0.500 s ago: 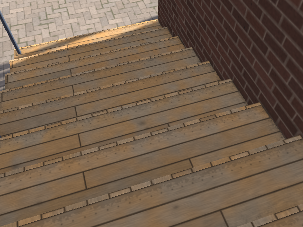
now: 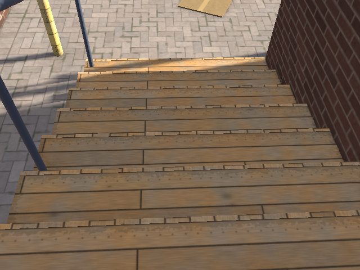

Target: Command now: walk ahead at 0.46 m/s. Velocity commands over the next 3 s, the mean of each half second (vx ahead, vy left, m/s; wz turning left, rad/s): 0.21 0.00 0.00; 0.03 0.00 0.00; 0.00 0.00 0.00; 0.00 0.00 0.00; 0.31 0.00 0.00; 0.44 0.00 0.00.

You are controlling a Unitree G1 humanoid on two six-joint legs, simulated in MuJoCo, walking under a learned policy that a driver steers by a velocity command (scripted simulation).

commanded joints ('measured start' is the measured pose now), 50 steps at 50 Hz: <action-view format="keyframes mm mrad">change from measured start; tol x32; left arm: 1 18 197 50 -28 -49 12 46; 3 347 -56 -41 0 81 -21 -96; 6 -260 136 43 -151 -79 10 54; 50 -424 173 68 -61 -33 -7 -87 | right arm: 1 364 -162 -70 109 -16 -43 -20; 3 801 -311 -103 177 -21 -23 42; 14 221 -56 -35 74 -34 -55 -33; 23 559 -68 -38 164 48 -23 29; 50 281 -66 -92 184 15 -20 -5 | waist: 1 -212 -8 -46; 3 -299 276 -902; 10 -92 -3 38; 50 -177 -62 -44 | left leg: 1 631 -13 61 29 200 -22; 2 1070 210 -74 383 899 45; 3 1466 367 -447 281 433 445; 8 144 308 -283 -34 42 264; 15 -188 63 -39 -139 -453 159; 24 102 -124 100 36 -830 -48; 50 219 -94 108 70 -493 -45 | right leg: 1 -411 -25 61 360 554 -139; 2 -683 73 22 882 -66 -61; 4 -969 33 70 1051 89 -45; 15 -443 -82 93 86 1003 -49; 22 -157 -105 102 -380 1035 -99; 25 -393 -70 159 -530 447 -114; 50 -244 -5 33 -414 853 -106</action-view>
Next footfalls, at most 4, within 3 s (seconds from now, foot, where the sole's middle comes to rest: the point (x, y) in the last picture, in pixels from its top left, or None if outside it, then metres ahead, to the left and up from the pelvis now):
0.02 left None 0.20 0.14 -0.80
0.42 right None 0.27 -0.09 -0.80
2.68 left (176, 245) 0.61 0.13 -0.94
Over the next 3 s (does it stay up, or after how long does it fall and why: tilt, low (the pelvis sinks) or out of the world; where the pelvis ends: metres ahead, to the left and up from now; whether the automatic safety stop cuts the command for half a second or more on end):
stays up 0.63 0.05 -0.19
